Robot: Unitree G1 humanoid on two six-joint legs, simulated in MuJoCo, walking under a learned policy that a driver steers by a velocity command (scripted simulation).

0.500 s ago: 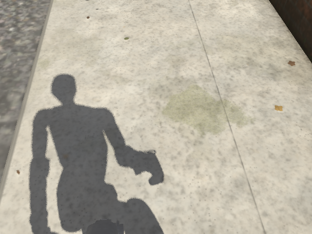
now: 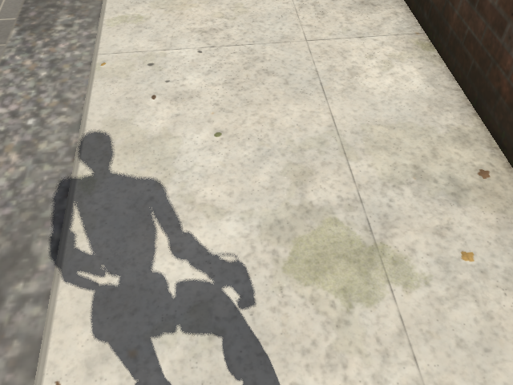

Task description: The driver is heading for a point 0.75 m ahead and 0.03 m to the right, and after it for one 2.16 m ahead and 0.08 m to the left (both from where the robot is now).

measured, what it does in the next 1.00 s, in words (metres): walks ahead: right foot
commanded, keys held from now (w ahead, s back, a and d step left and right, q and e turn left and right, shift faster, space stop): w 1.00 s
